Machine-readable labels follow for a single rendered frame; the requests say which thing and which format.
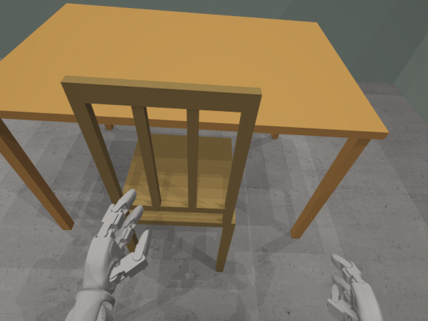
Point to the table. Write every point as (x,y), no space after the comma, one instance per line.
(306,88)

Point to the chair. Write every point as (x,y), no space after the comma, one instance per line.
(179,180)

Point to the left robot forearm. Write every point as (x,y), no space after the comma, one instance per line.
(92,305)

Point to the left robot hand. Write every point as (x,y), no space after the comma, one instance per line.
(107,247)

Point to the right robot hand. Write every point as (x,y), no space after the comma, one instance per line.
(360,302)

